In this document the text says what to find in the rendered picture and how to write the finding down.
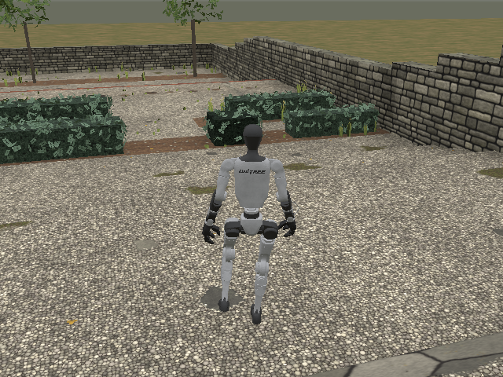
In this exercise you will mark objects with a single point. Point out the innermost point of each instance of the right robot forearm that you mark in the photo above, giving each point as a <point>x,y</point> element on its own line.
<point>287,209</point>

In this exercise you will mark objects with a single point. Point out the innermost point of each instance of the left robot forearm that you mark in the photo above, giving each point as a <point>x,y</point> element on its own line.
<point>212,211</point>

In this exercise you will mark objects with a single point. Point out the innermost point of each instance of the left robot hand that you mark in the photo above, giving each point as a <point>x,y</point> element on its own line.
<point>206,232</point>

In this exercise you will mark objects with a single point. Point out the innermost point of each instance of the robot right shin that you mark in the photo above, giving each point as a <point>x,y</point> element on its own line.
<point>260,287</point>

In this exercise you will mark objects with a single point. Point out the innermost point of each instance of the left robot upper arm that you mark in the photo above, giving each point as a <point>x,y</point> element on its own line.
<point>223,178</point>

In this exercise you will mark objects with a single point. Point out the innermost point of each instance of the right robot hand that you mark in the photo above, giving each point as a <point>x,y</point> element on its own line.
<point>291,225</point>

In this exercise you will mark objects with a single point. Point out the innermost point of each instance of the right robot upper arm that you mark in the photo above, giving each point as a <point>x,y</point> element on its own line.
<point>280,179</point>

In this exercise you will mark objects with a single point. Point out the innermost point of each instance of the robot left thigh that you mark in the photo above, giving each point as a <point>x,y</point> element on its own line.
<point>231,232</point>

